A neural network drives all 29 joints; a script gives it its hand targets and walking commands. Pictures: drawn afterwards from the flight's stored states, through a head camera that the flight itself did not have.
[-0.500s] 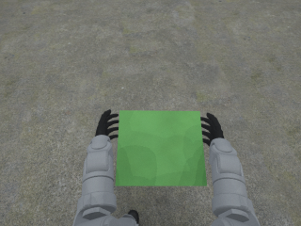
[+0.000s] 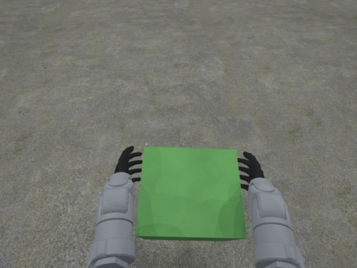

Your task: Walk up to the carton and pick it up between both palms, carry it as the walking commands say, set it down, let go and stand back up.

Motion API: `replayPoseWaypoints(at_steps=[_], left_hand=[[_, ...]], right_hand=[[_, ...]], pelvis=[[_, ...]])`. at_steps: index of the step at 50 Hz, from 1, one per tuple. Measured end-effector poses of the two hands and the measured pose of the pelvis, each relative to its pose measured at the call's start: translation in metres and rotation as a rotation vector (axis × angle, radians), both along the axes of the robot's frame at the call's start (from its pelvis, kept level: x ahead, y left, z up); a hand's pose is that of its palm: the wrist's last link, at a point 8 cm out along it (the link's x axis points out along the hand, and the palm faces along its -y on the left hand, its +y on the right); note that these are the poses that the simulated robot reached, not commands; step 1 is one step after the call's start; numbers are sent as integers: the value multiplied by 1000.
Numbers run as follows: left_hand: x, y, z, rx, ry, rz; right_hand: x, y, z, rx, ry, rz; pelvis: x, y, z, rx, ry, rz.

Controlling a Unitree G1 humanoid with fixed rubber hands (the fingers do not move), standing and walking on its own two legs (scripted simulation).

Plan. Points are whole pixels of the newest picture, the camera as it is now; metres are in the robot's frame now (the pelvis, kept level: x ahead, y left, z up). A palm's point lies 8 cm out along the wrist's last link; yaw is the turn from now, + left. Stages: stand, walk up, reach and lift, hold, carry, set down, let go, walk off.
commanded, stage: reach and lift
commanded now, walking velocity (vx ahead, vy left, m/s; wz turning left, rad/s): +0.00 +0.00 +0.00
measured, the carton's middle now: (187, 197) +0.31 +0.02 -0.05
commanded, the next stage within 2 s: hold in 1.36 s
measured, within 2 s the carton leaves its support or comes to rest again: neither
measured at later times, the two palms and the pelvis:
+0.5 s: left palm (126, 176) +0.30 +0.16 +0.05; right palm (262, 183) +0.31 -0.15 +0.05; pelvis +0.01 +0.00 +0.00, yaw +0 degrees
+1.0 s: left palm (128, 177) +0.30 +0.16 +0.05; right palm (266, 186) +0.30 -0.15 +0.05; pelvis +0.01 +0.00 +0.00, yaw +1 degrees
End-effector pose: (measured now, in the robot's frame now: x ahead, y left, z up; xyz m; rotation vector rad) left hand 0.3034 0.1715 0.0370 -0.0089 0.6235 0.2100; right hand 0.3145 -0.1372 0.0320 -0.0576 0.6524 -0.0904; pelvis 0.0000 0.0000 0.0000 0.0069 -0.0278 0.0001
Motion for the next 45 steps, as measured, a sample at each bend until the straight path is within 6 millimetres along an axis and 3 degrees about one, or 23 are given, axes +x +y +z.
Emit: replayPoseWaypoints(at_steps=[11,45], left_hand=[[-4,-2,16,7,-7,-6],[-4,-16,13,28,19,-73]], right_hand=[[-2,-2,19,-13,-9,4],[-15,-17,17,-13,6,-49]], pelvis=[[6,-2,3,3,-67,2],[9,0,2,3,-81,9]])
